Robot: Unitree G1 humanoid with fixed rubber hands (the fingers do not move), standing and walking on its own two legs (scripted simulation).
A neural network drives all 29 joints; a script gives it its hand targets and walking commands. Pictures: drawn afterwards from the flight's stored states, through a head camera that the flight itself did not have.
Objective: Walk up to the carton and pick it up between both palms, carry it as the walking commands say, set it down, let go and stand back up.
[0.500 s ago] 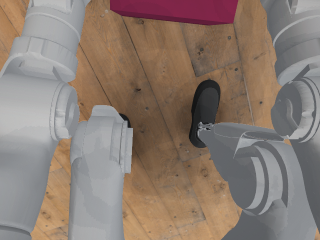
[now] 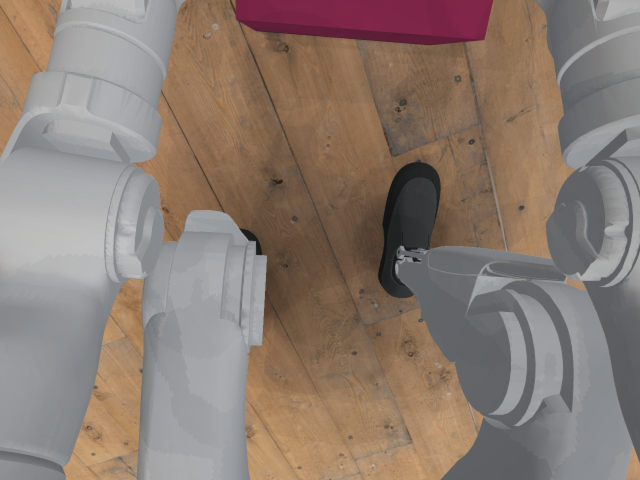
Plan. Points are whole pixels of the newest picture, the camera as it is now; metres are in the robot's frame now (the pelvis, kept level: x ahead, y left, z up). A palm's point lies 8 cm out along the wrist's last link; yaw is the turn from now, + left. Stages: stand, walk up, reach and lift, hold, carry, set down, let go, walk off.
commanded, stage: reach and lift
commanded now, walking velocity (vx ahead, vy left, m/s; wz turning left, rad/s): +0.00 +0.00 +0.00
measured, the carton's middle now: out of the picture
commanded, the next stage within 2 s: none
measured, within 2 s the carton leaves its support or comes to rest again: neither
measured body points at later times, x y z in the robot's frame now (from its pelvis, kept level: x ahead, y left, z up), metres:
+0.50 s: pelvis -0.01 +0.00 +0.01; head +0.36 -0.01 +0.25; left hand +0.59 +0.13 -0.13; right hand +0.57 -0.18 -0.14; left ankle +0.08 +0.12 -0.34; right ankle +0.18 -0.13 -0.34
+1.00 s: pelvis -0.02 +0.00 +0.04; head +0.34 -0.01 +0.31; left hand +0.57 +0.13 -0.06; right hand +0.56 -0.16 -0.08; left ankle +0.08 +0.12 -0.34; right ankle +0.18 -0.13 -0.34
